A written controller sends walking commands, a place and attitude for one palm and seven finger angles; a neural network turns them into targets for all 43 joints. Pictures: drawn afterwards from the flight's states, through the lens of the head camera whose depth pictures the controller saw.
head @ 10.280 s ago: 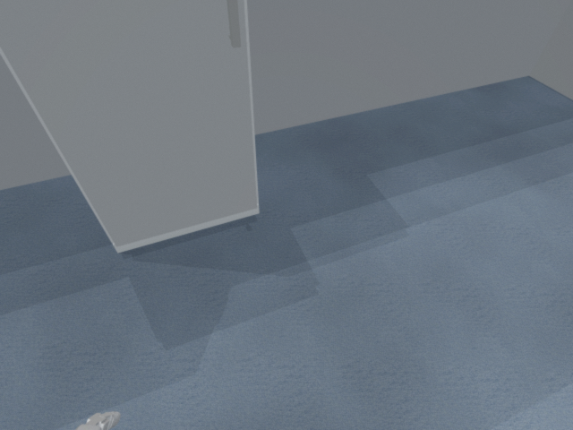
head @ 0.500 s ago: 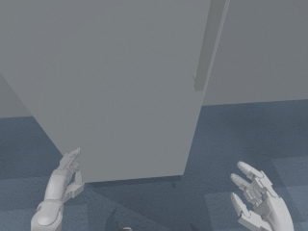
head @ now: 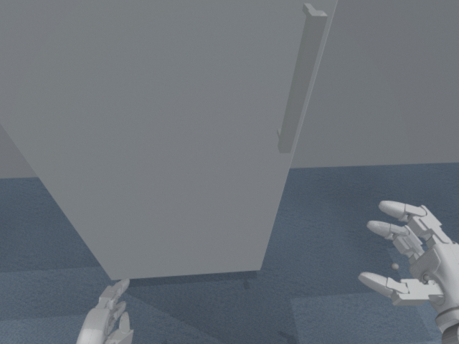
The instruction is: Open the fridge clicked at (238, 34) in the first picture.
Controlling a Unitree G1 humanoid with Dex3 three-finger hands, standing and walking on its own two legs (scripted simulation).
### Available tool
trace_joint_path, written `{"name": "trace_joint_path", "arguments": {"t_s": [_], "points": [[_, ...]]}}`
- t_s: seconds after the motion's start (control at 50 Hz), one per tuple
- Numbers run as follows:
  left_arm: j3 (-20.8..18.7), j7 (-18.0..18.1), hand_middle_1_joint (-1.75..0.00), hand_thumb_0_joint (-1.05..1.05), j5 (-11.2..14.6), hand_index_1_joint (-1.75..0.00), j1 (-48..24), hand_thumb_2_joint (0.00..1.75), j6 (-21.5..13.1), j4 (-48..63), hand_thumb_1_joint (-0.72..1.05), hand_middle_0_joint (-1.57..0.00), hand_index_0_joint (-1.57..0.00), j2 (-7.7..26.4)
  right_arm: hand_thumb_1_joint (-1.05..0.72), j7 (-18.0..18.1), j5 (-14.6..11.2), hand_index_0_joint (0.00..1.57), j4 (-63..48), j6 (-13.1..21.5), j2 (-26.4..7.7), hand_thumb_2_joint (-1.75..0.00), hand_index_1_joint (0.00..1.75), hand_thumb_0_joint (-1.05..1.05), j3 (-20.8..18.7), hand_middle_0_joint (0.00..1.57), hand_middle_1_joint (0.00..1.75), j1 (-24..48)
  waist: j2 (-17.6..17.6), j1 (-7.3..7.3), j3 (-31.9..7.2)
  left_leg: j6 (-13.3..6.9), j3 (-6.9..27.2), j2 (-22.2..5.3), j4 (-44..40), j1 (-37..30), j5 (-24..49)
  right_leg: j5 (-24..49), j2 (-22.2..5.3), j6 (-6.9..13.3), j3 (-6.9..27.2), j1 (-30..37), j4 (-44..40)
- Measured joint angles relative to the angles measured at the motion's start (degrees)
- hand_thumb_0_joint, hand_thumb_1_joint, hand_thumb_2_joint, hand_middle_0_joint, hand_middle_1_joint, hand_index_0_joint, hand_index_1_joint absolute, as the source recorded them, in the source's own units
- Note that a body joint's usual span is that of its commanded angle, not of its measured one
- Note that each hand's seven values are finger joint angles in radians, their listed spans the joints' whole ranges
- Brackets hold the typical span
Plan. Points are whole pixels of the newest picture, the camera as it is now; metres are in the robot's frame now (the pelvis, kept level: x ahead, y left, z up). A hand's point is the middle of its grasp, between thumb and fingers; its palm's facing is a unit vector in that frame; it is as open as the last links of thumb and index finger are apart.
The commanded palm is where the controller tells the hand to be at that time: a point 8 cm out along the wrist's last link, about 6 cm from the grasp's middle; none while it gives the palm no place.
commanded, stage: raise the hand to about handle height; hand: right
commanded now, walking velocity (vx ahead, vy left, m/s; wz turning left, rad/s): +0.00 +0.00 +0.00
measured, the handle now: (294, 88) +0.50 -0.09 +0.22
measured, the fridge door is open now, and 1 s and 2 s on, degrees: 0 0 0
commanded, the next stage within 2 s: move the hooked fingers beside the handle in 1.18 s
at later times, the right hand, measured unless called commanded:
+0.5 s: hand (454, 207) +0.26 -0.26 +0.20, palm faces +0.00 +0.99 -0.13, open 13.9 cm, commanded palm +0.23 -0.30 +0.22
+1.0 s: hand (456, 175) +0.29 -0.26 +0.23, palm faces -0.02 +0.99 -0.12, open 14.0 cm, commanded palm +0.25 -0.31 +0.25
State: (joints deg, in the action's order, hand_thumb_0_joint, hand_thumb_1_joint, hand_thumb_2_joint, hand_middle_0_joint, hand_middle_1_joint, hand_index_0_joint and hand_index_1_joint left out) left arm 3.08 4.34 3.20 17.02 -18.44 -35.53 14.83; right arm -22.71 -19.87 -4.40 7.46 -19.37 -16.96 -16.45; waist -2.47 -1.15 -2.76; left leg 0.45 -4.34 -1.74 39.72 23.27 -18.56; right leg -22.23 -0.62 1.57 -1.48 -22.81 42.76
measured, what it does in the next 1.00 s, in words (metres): stands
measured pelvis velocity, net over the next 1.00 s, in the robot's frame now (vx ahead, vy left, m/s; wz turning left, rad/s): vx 0.01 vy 0.01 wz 0.00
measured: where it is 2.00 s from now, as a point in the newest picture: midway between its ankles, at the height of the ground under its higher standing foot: outside the picture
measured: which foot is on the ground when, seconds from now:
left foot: down 0.00-1.00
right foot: down 0.00-1.00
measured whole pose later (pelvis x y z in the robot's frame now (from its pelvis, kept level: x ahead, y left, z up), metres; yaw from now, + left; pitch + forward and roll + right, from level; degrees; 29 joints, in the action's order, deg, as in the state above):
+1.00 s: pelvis +0.01 +0.01 +0.02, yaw +0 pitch -2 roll +1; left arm 4.1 4.7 5.4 12.3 -12.9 -34.0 17.2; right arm -31.0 -19.9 5.0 -13.7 -30.3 -28.9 9.2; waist -3.3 -3.0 -0.9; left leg -0.4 -4.2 -0.9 27.5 10.9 -14.2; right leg -17.0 -0.8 0.6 -1.7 -9.6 29.0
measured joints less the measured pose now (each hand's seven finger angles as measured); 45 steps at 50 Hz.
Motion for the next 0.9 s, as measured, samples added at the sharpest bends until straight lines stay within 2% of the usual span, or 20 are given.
{"name": "trace_joint_path", "arguments": {"t_s": [0.12, 0.24, 0.48, 0.76, 0.9], "points": [[-1.01, 1.12, -0.3, 0.02, 0.49, -0.3, -1.72, 0.9, -1.11, 0.13, 0.9, -0.2, -0.2, 1.77, 0.11, -1.18, -0.26, 0.27, 0.61, -3.25, -1.75, -0.46, 0.95, 0.0, -2.02, 0.28, 0.95, 3.76, 0.51, -0.75, 0.75, 0.03, -0.17, 0.04, -3.19, -4.21, 1.02, 1.02, 0.12, 0.0, 0.14, 4.07, -3.08], [-0.35, 1.43, -0.3, 0.02, 0.66, -0.3, -3.82, 0.9, -1.32, 1.1, 0.9, -0.2, -0.2, 1.5, 0.25, -2.24, -0.19, 0.28, 1.3, -6.93, -3.61, -0.4, 1.04, 0.0, -3.87, 0.29, 1.04, 8.9, 0.47, -1.79, 1.3, -0.04, -0.34, 0.07, -6.39, -7.94, 2.17, 2.32, 0.26, -0.1, 0.26, 7.8, -6.41], [2.91, 1.01, -0.3, 0.02, 1.05, -0.3, -5.24, 0.9, 1.91, 1.01, 0.9, -0.2, -0.2, -0.46, 0.46, -5.91, -0.43, 0.3, 6.06, -14.99, -7.96, -0.31, 1.18, -0.01, -7.99, 0.3, 1.18, 18.7, -0.7, -3.08, 1.99, -0.41, -0.81, 0.29, -10.76, -11.71, 3.95, 4.47, 0.26, -0.49, 0.69, 11.54, -11.08], [2.44, 0.32, -0.3, 0.02, 2.17, -0.3, -4.41, 0.9, 4.86, 0.3, 0.9, -0.2, -0.2, 1.57, 0.5, -9.46, -0.11, 0.3, 13.14, -21.0, -13.84, -0.3, 1.2, -0.01, -11.92, 0.31, 1.2, 29.29, -1.46, -2.17, 1.65, -0.74, -0.62, 0.4, -12.93, -12.88, 4.81, 5.93, 0.29, -0.82, 0.49, 13.33, -14.41], [1.37, -0.15, -0.3, 0.02, 2.34, -0.3, -4.74, 0.9, 5.79, 1.32, 0.9, -0.2, -0.2, 2.74, 0.5, -10.06, -0.52, 0.3, 12.73, -22.01, -12.91, -0.3, 1.2, -0.01, -11.86, 0.3, 1.2, 27.31, -1.34, -1.64, 1.48, -0.76, 0.03, 0.56, -12.05, -11.71, 4.51, 5.61, 0.1, -0.85, -0.14, 12.62, -13.94]]}}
